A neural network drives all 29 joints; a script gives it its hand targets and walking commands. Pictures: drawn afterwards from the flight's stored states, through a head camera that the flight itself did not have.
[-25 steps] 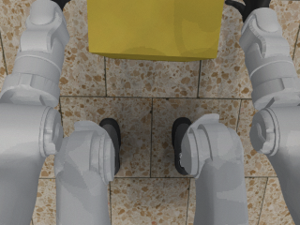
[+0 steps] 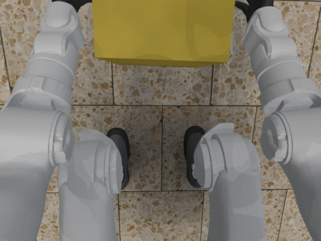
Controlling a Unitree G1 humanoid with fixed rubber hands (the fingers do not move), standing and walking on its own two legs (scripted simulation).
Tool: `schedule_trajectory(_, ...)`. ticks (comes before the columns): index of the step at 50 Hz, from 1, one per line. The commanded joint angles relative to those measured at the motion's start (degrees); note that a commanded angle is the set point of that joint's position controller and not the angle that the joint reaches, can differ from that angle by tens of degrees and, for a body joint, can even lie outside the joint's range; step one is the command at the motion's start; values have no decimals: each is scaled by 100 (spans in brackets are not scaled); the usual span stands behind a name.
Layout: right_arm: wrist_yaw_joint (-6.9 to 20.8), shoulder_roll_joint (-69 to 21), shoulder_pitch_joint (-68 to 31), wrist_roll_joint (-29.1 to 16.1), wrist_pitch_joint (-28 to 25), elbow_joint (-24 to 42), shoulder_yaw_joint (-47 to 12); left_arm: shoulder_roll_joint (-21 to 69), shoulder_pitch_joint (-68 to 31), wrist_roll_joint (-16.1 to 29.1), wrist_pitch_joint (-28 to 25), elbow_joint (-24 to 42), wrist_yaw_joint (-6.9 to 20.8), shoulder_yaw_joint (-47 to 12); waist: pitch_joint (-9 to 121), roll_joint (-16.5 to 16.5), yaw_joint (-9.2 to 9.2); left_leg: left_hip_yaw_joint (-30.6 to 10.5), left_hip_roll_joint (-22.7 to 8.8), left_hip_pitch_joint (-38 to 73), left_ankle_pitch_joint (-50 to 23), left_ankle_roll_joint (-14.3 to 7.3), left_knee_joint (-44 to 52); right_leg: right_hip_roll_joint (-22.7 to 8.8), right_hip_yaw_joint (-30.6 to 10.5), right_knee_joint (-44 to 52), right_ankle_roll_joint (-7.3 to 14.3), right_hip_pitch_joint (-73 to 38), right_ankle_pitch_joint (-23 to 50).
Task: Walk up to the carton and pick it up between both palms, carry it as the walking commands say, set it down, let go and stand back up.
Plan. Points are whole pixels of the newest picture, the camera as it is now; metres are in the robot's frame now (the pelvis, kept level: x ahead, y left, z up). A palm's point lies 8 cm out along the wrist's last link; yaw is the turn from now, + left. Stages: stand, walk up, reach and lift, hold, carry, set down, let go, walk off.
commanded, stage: reach and lift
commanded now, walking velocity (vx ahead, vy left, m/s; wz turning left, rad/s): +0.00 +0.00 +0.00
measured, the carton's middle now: out of the picture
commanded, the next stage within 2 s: none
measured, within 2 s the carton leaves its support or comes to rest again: leaves its support in 0.92 s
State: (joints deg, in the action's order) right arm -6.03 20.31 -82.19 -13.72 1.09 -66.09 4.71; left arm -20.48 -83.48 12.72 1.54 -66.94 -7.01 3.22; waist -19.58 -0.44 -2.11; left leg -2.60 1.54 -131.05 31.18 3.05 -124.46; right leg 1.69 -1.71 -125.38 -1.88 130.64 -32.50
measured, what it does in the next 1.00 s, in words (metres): stands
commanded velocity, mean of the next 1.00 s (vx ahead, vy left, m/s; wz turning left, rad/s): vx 0.00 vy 0.00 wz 0.00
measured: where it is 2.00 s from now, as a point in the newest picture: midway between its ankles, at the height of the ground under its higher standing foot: (157, 167)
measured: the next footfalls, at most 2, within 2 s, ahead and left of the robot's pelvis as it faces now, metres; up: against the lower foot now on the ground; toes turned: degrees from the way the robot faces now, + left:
none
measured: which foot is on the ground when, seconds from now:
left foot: down 0.00-1.00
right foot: down 0.00-1.00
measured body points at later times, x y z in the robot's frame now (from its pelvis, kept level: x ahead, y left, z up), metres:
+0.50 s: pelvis +0.00 +0.00 +0.00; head +0.37 -0.01 +0.25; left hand +0.56 +0.14 -0.18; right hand +0.55 -0.19 -0.18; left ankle +0.12 +0.13 -0.34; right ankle +0.11 -0.12 -0.34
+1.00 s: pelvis +0.01 +0.00 -0.01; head +0.37 -0.01 +0.26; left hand +0.56 +0.14 -0.17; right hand +0.55 -0.19 -0.17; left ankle +0.12 +0.13 -0.34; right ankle +0.11 -0.12 -0.34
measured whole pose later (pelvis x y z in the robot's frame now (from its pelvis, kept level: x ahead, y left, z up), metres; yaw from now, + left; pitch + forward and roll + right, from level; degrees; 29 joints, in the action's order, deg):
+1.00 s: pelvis +0.01 +0.00 -0.01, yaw +0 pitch +38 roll +0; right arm -6.1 15.8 -78.6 -6.0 10.2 -56.3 12.1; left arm -14.5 -79.0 5.0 9.6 -57.4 -6.7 11.4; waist -16.2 -1.3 -2.1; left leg -3.1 3.9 -131.5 32.6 3.7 -126.0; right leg 2.5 -2.4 -126.8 -2.6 131.0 -33.9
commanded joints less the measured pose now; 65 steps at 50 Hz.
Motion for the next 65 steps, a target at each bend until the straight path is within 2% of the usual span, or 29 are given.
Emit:
schedule_trajectory(1,-40,558,-1373,25,-126,484,49,-509,-1435,-26,-124,499,-39,41,6897,-111,-89,483,79,3518,-1514,-51,715,-7,346,1078,-76,-3251,1778)
schedule_trajectory(9,-97,283,-1434,139,-171,506,46,-223,-1489,-94,-169,490,-95,17,6883,-135,-91,486,145,3571,-1565,-36,729,63,365,1089,-81,-3240,1801)
schedule_trajectory(18,90,-742,-1850,23,-193,636,-372,863,-1885,23,-188,647,60,-437,6859,-167,-123,496,215,3704,-1664,-39,776,133,421,1112,-56,-3169,1809)
schedule_trajectory(22,442,-2197,-2554,39,-106,785,-721,2343,-2513,-17,-113,731,414,-778,6747,-185,-128,517,288,3623,-1625,-47,765,180,446,1082,-35,-3087,1748)
schedule_trajectory(25,958,-3900,-3178,178,76,875,-995,4089,-3020,-285,33,835,901,-879,6549,-169,-80,601,427,3456,-1572,-74,713,271,473,1011,-3,-3067,1678)
schedule_trajectory(28,1302,-4659,-3193,338,263,993,-876,4821,-2967,-554,233,945,1217,-678,6431,-174,-74,675,517,3220,-1469,-132,669,346,503,954,36,-2970,1609)
schedule_trajectory(31,1485,-5119,-3119,492,419,1128,-752,5237,-3012,-653,367,1142,1408,-563,6335,-136,-148,682,549,3019,-1461,-177,638,381,518,919,73,-2840,1663)
schedule_trajectory(35,1633,-5364,-3087,542,554,1342,-741,5488,-2978,-649,489,1281,1530,-537,6251,-161,-170,676,556,2887,-1453,-216,606,391,523,865,119,-2696,1670)
schedule_trajectory(41,1693,-5467,-3096,502,669,1627,-910,5613,-2956,-576,585,1491,1544,-660,6499,-133,-181,677,558,2950,-1507,-245,591,397,568,817,126,-2849,1767)
schedule_trajectory(49,1633,-5754,-3231,317,764,2290,-1250,5950,-3089,-338,660,2175,1464,-1046,8009,-106,-188,718,604,3600,-2098,-233,628,438,658,847,75,-3588,2408)
schedule_trajectory(59,1758,-6213,-2821,757,1143,1959,-850,6186,-3076,-745,964,2263,1524,-749,7945,-113,-112,836,630,3317,-1408,-209,1052,475,735,1231,53,-3374,1784)
schedule_trajectory(65,1862,-6361,-2801,941,1322,2090,-763,6420,-2975,-926,1155,2274,1611,-591,8057,-65,-116,841,667,3253,-1278,-207,1299,496,746,1462,42,-3392,1683)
